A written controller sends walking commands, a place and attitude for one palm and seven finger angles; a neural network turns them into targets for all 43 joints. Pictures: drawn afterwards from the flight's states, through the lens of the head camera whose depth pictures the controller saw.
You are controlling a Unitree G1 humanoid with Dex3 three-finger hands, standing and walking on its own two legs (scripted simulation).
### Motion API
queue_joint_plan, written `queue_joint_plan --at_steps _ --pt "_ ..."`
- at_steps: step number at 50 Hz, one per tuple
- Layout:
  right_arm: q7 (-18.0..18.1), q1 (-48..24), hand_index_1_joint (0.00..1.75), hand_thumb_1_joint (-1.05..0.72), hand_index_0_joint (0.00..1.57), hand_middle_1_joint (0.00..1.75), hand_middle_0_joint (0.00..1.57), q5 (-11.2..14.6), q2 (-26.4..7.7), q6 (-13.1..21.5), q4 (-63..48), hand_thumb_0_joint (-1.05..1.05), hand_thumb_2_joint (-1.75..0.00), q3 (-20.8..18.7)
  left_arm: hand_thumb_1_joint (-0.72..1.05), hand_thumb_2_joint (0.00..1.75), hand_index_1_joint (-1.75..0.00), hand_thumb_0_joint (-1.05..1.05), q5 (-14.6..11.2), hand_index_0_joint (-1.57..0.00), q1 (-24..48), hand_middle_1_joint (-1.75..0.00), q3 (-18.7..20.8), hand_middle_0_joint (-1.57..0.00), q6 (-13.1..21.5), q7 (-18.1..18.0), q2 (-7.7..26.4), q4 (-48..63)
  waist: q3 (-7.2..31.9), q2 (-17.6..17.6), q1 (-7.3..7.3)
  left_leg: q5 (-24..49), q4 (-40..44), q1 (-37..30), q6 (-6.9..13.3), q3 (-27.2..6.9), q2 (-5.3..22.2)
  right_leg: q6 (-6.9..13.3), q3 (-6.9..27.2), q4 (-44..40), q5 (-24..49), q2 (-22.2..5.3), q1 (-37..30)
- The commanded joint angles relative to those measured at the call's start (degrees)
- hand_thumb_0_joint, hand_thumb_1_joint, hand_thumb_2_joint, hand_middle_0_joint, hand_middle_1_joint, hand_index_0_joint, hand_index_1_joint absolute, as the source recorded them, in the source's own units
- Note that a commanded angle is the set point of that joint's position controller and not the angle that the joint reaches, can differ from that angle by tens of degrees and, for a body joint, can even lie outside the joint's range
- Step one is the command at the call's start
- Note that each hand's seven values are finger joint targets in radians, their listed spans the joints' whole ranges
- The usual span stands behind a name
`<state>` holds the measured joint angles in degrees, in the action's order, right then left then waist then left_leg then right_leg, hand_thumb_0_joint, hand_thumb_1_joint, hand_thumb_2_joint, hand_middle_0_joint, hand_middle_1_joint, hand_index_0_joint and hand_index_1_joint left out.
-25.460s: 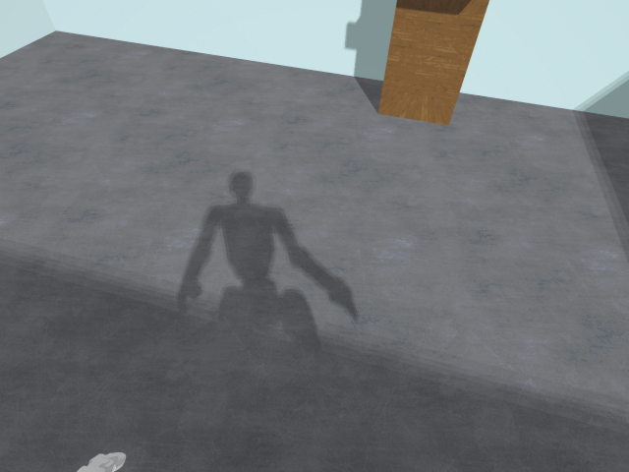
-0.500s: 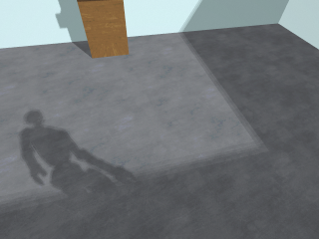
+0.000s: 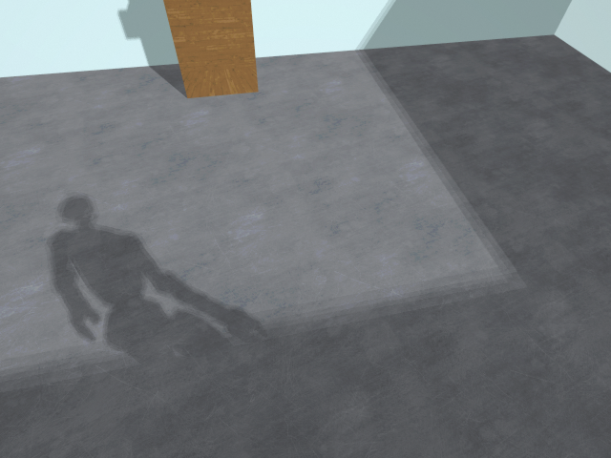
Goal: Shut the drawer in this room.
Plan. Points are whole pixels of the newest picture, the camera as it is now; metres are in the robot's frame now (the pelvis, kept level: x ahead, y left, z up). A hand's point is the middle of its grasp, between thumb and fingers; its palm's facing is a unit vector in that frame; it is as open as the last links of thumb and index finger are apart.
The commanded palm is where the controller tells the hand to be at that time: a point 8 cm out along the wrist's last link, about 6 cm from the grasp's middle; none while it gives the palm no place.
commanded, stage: turn or walk to find it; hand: left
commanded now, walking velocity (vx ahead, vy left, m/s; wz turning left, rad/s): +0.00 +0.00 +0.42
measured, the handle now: out of the picture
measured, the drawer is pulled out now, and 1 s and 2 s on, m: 0.20 0.20 0.20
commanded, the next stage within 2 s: stand and wait in 0.86 s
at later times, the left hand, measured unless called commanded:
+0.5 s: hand out of the picture -0.01 +0.24 -0.18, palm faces +0.26 -0.94 -0.23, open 7.4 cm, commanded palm none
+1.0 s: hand out of the picture -0.08 +0.12 -0.15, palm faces +0.51 -0.81 -0.29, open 7.4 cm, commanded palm none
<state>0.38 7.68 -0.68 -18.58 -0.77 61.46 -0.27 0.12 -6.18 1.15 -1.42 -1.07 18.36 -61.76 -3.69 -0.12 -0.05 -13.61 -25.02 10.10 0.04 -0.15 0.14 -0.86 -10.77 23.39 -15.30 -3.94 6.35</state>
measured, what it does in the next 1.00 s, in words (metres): steps on the spot, turning left: right foot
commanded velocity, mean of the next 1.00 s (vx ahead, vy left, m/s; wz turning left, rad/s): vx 0.00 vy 0.00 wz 0.35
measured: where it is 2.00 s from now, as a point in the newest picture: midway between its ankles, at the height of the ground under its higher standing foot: outside the picture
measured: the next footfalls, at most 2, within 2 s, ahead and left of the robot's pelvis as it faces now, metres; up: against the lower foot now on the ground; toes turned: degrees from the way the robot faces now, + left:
right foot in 0.74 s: +0.05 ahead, -0.14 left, +0.00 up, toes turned +23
left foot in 1.22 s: -0.10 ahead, +0.06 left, +0.00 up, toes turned +34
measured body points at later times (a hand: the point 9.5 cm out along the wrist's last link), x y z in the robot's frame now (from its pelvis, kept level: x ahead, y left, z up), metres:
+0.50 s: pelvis -0.02 +0.02 +0.00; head +0.02 +0.06 +0.45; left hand -0.02 +0.29 -0.16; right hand +0.06 -0.21 -0.14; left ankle +0.00 +0.11 -0.74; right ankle -0.01 -0.15 -0.66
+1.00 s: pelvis -0.01 -0.07 +0.00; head +0.03 -0.09 +0.45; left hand -0.10 +0.16 -0.13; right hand +0.16 -0.28 -0.16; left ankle -0.12 +0.07 -0.65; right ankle +0.01 -0.15 -0.74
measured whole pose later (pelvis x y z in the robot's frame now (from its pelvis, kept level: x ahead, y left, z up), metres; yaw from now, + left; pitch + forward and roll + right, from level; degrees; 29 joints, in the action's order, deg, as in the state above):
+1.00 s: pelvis -0.01 -0.07 +0.00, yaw +30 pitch +0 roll +3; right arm -0.2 12.3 -1.2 -15.3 -3.7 57.6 -5.2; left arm 0.9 -15.8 1.5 -0.1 -1.6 9.3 -55.9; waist -2.3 2.0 0.1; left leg -19.5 -64.3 27.9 -3.0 -3.9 0.1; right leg 2.6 -8.5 27.2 -16.8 -3.7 10.9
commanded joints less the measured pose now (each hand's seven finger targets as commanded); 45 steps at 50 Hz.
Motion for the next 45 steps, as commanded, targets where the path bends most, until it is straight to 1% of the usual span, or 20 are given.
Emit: queue_joint_plan --at_steps 1,3,6,8,10,11,12,13,15,19,29,32,35,36,37,38,39,40,42,45 --pt "0.21 0.54 0.30 -0.90 0.20 0.30 0.20 -0.11 -5.94 -0.02 -4.10 0.00 -0.90 -1.62 0.90 0.90 -0.30 0.00 0.38 -0.20 -4.21 -0.30 1.79 -0.20 0.24 -0.63 8.04 2.89 5.03 -1.09 -1.56 19.35 -3.60 8.22 0.12 -4.59 5.89 2.30 5.58 0.96 15.09 -9.89 -5.89" --pt "0.25 1.28 0.30 -0.90 0.20 0.30 0.20 -0.04 -4.99 -0.43 -5.08 0.00 -0.90 -2.09 0.90 0.90 -0.30 0.00 0.64 -0.20 -4.53 -0.30 2.35 -0.20 0.17 -0.84 9.16 4.07 5.36 -6.20 -1.63 13.15 -11.07 9.99 -0.70 -0.78 4.30 5.27 6.93 -0.69 15.97 -14.78 -5.23" --pt "0.08 1.33 0.30 -0.90 0.20 0.30 0.20 -0.21 -3.20 -1.08 -6.24 0.00 -0.90 -2.82 0.90 0.90 -0.30 0.00 1.47 -0.20 -3.53 -0.30 2.75 -0.20 0.54 -0.90 9.32 5.90 3.25 -11.09 -1.54 -14.12 -23.20 13.21 -1.61 2.52 3.65 10.38 7.77 -1.72 23.66 -21.69 -1.63" --pt "-0.42 2.54 0.30 -0.90 0.20 0.30 0.20 0.04 -2.05 -1.02 -6.74 0.00 -0.90 -3.11 0.90 0.90 -0.30 0.00 1.78 -0.20 -1.39 -0.30 2.79 -0.20 0.60 -0.85 8.84 6.94 1.34 -10.36 0.04 -14.22 -20.32 10.51 -1.61 2.91 5.55 9.05 4.18 0.70 24.35 -21.20 2.59" --pt "-0.76 7.34 0.30 -0.90 0.20 0.30 0.20 -0.13 -2.11 -0.44 -5.97 0.00 -0.90 -3.38 0.90 0.90 -0.30 0.00 1.13 -0.20 -0.72 -0.30 2.70 -0.20 0.20 -0.34 7.79 7.67 2.89 -2.63 2.70 4.05 -6.74 2.08 -0.81 2.42 5.33 3.56 -0.56 11.42 16.86 -15.75 7.84" --pt "-0.62 9.83 0.30 -0.90 0.20 0.30 0.20 -0.55 -6.05 0.40 -5.86 0.00 -0.90 -4.11 0.90 0.90 -0.30 0.00 0.48 -0.20 -2.58 -0.30 2.24 -0.20 -0.42 -0.12 3.93 8.47 3.61 13.71 3.23 18.76 3.23 -0.88 3.15 -15.42 13.22 -1.78 -3.25 24.21 -0.93 -6.46 15.73" --pt "0.13 12.28 0.30 -0.90 0.20 0.30 0.20 -0.41 -9.80 0.66 -5.22 0.00 -0.90 -5.23 0.90 0.90 -0.30 0.00 0.35 -0.20 -0.32 -0.30 1.35 -0.20 -0.74 -0.33 1.52 10.32 2.93 20.59 4.17 27.12 9.75 -0.53 8.80 -28.48 21.41 -3.49 2.61 35.16 -23.78 -0.90 21.07" --pt "0.47 12.00 0.30 -0.90 0.20 0.30 0.20 -0.52 -10.02 0.46 -4.49 0.00 -0.90 -5.29 0.90 0.90 -0.30 0.00 0.59 -0.20 -1.00 -0.30 1.77 -0.20 -1.00 -0.44 2.28 10.51 4.17 14.16 3.42 17.47 9.10 0.67 11.98 -25.90 22.59 -1.86 8.42 39.37 -23.04 -1.61 20.16" --pt "0.98 8.38 0.30 -0.90 0.20 0.30 0.20 -0.61 -7.65 0.66 -5.82 0.00 -0.90 -5.15 0.90 0.90 -0.30 0.00 1.04 -0.20 0.11 -0.30 2.40 -0.20 -1.35 -0.29 2.04 9.20 2.55 11.58 2.11 4.13 10.62 1.55 8.95 -25.68 18.02 -1.99 11.13 42.73 -15.30 -1.95 25.42" --pt "1.19 7.43 0.30 -0.90 0.20 0.30 0.20 -0.24 -4.61 1.42 -6.24 0.00 -0.90 -4.69 0.90 0.90 -0.30 0.00 1.12 -0.20 -3.47 -0.30 2.52 -0.20 -0.46 0.32 0.76 7.61 7.13 3.91 0.72 8.36 8.83 -2.53 8.07 -17.41 13.27 -3.03 11.33 43.06 -6.84 -0.93 25.48" --pt "0.67 8.55 0.30 -0.90 0.20 0.30 0.20 -0.60 -4.15 0.31 -6.57 0.00 -0.90 -5.76 0.90 0.90 -0.30 0.00 0.69 -0.20 -1.97 -0.30 2.43 -0.20 -0.48 -0.13 -0.97 9.52 5.67 10.47 2.14 5.86 8.57 0.52 10.24 -21.28 11.89 -3.46 10.30 28.63 -10.27 1.31 20.53" --pt "0.47 6.86 0.30 -0.90 0.20 0.30 0.20 -0.78 -4.62 -0.20 -7.70 0.00 -0.90 -6.04 0.90 0.90 -0.30 0.00 0.40 -0.20 -4.55 -0.30 2.34 -0.20 -0.26 -0.25 -0.87 9.21 5.26 11.63 1.36 5.04 7.80 5.44 9.97 -23.53 11.02 -2.54 9.86 20.40 -10.33 2.49 13.66" --pt "0.29 4.64 0.30 -0.90 0.20 0.30 0.20 -0.56 -4.46 -0.63 -8.85 0.00 -0.90 -6.33 0.90 0.90 -0.30 0.00 0.22 -0.20 -11.01 -0.30 2.75 -0.20 0.49 -0.35 -0.44 7.82 6.42 9.30 -1.51 2.21 3.75 11.87 7.06 -21.91 7.73 -2.16 8.41 5.12 -1.65 3.26 2.07" --pt "0.12 4.90 0.30 -0.90 0.20 0.30 0.20 -0.24 -2.54 -0.81 -9.37 0.00 -0.90 -6.15 0.90 0.90 -0.30 0.00 0.53 -0.20 -13.08 -0.30 3.21 -0.20 1.01 -0.56 1.48 7.55 6.91 3.87 -2.20 -1.99 -1.14 17.53 4.19 -18.91 4.11 -1.29 10.90 -2.73 -0.01 0.12 -4.61" --pt "-0.15 5.77 0.30 -0.90 0.20 0.30 0.20 0.26 1.17 -0.94 -10.20 0.00 -0.90 -5.62 0.90 0.90 -0.30 0.00 1.62 -0.20 -13.40 -0.30 4.26 -0.20 1.66 -1.00 6.92 8.33 6.44 -11.05 -2.49 -11.58 -15.62 27.21 -0.45 -9.64 -3.24 3.38 27.76 -10.93 -9.79 -14.53 -8.15" --pt "0.05 3.16 0.30 -0.90 0.20 0.30 0.20 -0.32 0.38 -0.96 -11.29 0.00 -0.90 -5.90 0.90 0.90 -0.30 0.00 1.25 -0.20 -10.33 -0.30 4.26 -0.20 1.36 -1.09 8.99 9.96 1.60 -15.88 -2.52 -17.81 -27.76 27.56 -1.59 -5.70 -4.75 7.62 35.21 -13.10 -7.29 -23.51 2.70" --pt "-0.34 3.13 0.30 -0.90 0.20 0.30 0.20 -0.73 -1.07 -1.29 -11.14 0.00 -0.90 -6.31 0.90 0.90 -0.30 0.00 1.05 -0.20 -7.18 -0.30 3.82 -0.20 1.16 -1.02 7.53 11.41 -0.39 -9.43 -0.85 -15.30 -34.92 24.22 -1.00 -7.39 -2.74 8.81 30.33 -12.89 -7.61 -22.16 10.45" --pt "-0.41 5.08 0.30 -0.90 0.20 0.30 0.20 -1.04 -0.73 -2.13 -9.51 0.00 -0.90 -6.40 0.90 0.90 -0.30 0.00 0.84 -0.20 -4.33 -0.30 4.14 -0.20 1.89 -1.14 5.21 11.96 -1.62 -12.44 0.90 -12.01 -39.61 24.55 -1.17 -7.91 -2.02 6.91 27.70 -13.50 -8.33 -18.65 12.27" --pt "-0.88 7.30 0.30 -0.90 0.20 0.30 0.20 -0.81 -0.49 -2.43 -7.50 0.00 -0.90 -6.47 0.90 0.90 -0.30 0.00 0.68 -0.20 -2.19 -0.30 3.03 -0.20 2.01 -0.97 2.10 12.26 -3.15 -8.22 2.90 -7.25 -44.37 22.69 -1.83 -5.82 -0.87 5.19 18.76 -10.48 0.26 -14.09 13.03" --pt "-0.73 7.31 0.30 -0.90 0.20 0.30 0.20 -0.62 1.13 -2.12 -6.66 0.00 -0.90 -5.59 0.90 0.90 -0.30 0.00 0.85 -0.20 -6.94 -0.30 2.52 -0.20 2.83 -0.87 0.57 10.86 0.24 -7.79 1.35 -4.28 -44.00 22.58 -3.08 -4.05 -0.54 6.06 12.97 -6.05 16.19 -11.94 5.26"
